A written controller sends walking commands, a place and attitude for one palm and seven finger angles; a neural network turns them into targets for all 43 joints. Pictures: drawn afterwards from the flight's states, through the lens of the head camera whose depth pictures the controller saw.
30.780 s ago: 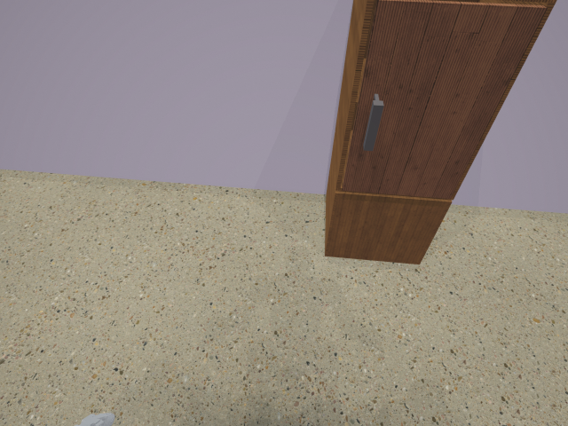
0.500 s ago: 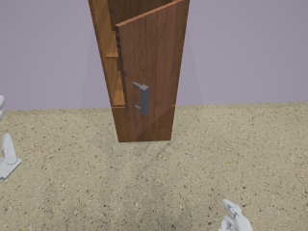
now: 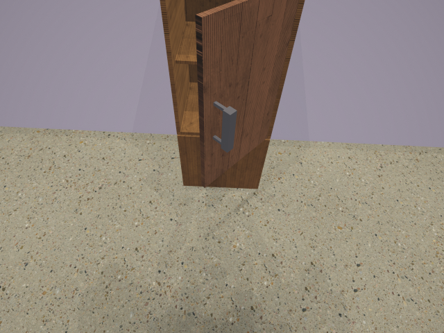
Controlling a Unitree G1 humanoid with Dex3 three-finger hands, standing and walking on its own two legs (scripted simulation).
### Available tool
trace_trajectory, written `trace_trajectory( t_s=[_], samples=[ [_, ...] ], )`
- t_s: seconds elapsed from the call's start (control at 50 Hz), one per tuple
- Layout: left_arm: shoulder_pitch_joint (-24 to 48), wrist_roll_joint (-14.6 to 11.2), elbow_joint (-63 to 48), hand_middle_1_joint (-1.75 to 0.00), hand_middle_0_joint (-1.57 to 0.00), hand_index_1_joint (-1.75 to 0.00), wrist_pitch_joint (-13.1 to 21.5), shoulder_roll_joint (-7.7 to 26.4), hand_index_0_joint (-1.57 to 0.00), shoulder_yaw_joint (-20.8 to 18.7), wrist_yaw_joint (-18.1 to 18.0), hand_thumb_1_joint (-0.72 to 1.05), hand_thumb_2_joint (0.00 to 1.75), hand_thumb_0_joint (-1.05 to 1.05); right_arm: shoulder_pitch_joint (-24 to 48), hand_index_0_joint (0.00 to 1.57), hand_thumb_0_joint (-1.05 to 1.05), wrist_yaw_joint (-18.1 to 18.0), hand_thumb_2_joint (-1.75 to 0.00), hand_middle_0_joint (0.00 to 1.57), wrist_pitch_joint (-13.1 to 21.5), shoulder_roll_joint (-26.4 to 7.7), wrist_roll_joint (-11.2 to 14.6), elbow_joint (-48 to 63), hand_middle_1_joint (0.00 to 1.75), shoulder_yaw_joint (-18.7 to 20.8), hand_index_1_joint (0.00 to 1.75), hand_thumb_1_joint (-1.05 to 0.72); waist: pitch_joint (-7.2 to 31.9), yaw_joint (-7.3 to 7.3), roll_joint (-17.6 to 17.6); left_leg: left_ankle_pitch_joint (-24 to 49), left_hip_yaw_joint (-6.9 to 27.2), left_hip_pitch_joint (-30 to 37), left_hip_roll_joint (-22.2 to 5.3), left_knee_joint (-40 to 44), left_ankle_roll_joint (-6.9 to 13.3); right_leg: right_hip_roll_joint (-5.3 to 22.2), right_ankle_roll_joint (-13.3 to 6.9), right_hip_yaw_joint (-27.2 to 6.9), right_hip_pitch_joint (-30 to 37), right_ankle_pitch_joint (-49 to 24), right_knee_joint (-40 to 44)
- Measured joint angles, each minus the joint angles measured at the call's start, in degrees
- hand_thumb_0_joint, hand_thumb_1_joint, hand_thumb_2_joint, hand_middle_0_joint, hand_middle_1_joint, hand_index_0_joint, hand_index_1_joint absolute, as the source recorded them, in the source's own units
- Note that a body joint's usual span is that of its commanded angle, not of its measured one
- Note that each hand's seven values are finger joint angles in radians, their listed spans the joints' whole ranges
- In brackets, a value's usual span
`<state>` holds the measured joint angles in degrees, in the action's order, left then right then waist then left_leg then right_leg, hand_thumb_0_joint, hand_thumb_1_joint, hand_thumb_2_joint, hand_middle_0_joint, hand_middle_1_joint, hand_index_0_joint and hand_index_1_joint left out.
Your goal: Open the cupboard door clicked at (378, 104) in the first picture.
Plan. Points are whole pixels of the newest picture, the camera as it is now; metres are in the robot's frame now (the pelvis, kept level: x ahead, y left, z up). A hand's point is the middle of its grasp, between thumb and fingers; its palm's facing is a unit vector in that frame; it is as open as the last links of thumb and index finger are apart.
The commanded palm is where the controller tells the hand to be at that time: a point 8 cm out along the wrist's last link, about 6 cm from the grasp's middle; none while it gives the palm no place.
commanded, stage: let the arm hang, fingers relaxed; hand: left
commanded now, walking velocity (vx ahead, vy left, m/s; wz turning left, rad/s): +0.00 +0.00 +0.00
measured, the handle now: (222, 126) +0.64 +0.04 -0.05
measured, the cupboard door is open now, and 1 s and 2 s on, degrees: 48 48 48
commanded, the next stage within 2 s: look to check the result in 0.68 s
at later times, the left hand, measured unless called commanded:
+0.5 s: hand out of the picture +0.06 +0.23 -0.15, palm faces -0.02 -0.95 -0.30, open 7.4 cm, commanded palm none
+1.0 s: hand out of the picture +0.08 +0.24 -0.15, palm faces -0.03 -0.95 -0.31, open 7.4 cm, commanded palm none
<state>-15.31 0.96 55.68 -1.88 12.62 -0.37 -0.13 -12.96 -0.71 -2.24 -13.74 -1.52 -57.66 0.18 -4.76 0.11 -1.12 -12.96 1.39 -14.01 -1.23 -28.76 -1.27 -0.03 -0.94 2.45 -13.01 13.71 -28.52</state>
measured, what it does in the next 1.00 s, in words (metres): stands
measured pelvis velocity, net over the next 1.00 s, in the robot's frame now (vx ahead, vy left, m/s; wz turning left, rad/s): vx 0.02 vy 0.01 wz -0.01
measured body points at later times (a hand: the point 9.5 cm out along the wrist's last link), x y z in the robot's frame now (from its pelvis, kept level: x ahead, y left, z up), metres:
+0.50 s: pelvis +0.00 +0.01 +0.01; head +0.01 +0.00 +0.46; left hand +0.07 +0.28 -0.13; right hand +0.01 -0.24 -0.15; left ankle +0.03 +0.13 -0.74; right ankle +0.02 -0.11 -0.74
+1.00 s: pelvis +0.02 +0.01 +0.01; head +0.04 +0.00 +0.46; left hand +0.08 +0.29 -0.13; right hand +0.07 -0.26 -0.14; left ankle +0.03 +0.13 -0.74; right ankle +0.02 -0.11 -0.74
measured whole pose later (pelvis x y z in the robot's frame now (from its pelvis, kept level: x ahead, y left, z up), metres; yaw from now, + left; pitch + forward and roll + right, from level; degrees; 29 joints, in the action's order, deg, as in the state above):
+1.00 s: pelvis +0.02 +0.01 +0.01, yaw -1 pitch -2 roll +0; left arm -7.3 0.9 65.4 0.6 15.8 -1.1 -0.1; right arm -8.0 -0.7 -0.3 -15.9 -1.2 -64.7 0.5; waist -4.2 -0.4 1.3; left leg -9.9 0.1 -8.0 -0.5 -19.5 -0.6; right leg 0.7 -0.1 1.2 -7.9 10.9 -20.4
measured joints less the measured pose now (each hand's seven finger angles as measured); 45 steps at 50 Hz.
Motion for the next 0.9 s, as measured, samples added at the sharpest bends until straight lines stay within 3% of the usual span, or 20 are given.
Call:
trace_trajectory(
  t_s=[0.28, 0.62, 0.9],
  samples=[
    [2.7, 0.0, 8.9, -0.30, -0.20, -0.30, 1.1, 2.7, -0.20, -1.2, 0.0, 0.91, 0.90, 0.00, -1.0, 0.20, 0.01, 0.1, -0.90, 0.20, 0.9, 0.6, 0.1, -5.5, 0.30, 0.4, 0.30, -0.90, 1.2, -0.30, 3.6, 2.8, -1.0, 2.0, 0.8, 4.6, 0.9, 0.8, 0.7, -0.9, 1.5, -2.8, 4.1],
    [8.4, 0.0, 8.6, -0.30, -0.20, -0.30, 2.3, 1.4, -0.20, -0.6, 0.1, 0.90, 0.90, 0.00, 1.7, 0.20, 0.00, 0.0, -0.90, 0.20, 1.8, -0.7, 0.2, -7.2, 0.30, 0.4, 0.30, -0.90, 1.3, -1.17, 2.3, 3.1, -1.6, 4.2, 1.2, 7.1, 1.1, 1.2, 1.1, -1.5, 3.1, -2.7, 5.4],
    [8.2, 0.0, 9.5, -0.30, -0.20, -0.30, 2.4, 2.5, -0.20, -0.7, 0.0, 0.90, 0.90, 0.00, 4.4, 0.20, 0.00, 0.0, -0.90, 0.20, 2.0, -1.7, 0.3, -7.0, 0.30, 0.3, 0.30, -0.90, 0.7, -0.77, 2.2, 3.1, -1.5, 5.6, 0.8, 8.8, 0.8, 0.8, 0.9, -1.3, 4.7, -2.9, 7.6]
  ],
)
